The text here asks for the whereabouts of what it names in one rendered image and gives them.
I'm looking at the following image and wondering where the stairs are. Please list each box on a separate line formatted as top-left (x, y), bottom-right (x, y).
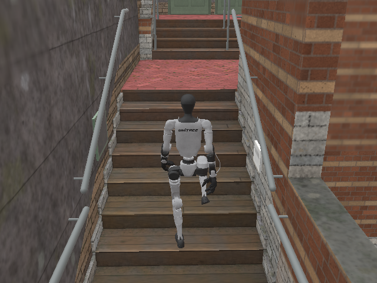
top-left (92, 89), bottom-right (268, 283)
top-left (152, 19), bottom-right (241, 60)

